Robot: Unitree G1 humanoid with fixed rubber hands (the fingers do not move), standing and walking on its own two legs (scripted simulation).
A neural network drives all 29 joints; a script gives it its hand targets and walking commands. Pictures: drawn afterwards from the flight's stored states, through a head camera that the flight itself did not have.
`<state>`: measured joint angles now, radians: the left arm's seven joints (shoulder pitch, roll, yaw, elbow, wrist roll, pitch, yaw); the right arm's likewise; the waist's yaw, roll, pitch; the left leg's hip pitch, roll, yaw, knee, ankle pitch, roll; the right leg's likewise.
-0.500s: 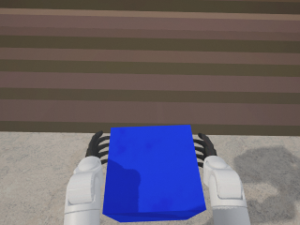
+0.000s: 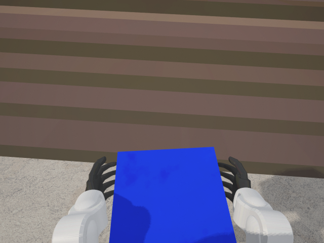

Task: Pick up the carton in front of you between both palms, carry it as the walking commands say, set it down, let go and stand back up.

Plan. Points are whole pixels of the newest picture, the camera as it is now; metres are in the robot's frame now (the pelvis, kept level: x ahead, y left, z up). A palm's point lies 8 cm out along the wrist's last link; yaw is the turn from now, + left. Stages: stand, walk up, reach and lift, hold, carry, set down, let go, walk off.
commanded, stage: carry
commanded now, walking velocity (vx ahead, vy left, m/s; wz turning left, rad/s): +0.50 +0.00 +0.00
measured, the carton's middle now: (168, 211) +0.23 +0.01 +0.01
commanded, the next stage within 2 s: none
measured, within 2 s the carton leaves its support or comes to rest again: neither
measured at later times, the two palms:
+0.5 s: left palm (128, 89) +0.56 +0.14 +0.14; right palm (218, 93) +0.56 -0.15 +0.13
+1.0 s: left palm (137, 41) +1.00 +0.17 +0.14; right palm (199, 42) +0.98 -0.13 +0.15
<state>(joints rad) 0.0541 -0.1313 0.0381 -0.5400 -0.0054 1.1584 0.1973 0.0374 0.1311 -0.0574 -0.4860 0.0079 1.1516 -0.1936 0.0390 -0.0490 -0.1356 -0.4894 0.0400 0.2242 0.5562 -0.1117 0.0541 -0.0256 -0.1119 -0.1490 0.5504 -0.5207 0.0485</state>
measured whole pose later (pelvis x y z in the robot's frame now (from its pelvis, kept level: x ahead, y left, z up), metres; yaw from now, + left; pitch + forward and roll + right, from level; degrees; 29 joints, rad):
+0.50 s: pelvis +0.31 -0.01 +0.00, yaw +1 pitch +3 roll -1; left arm -0.08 -0.13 0.03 -0.62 -0.01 1.23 0.26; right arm -0.09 0.13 -0.04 -0.60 0.00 1.24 -0.26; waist -0.01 0.02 -0.11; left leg 0.07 0.06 0.19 0.44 -0.52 -0.01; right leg -0.49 -0.03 -0.24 0.50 -0.06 -0.07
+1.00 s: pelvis +0.63 +0.02 +0.00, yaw +0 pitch +4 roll +0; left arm -0.67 -0.10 0.29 -0.10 0.08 1.14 0.32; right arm -0.65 0.18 -0.26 -0.13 -0.09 1.12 -0.29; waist -0.04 -0.03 0.00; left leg -0.54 0.01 0.17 0.64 -0.18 0.10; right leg -0.27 -0.05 -0.08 1.04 -0.49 -0.03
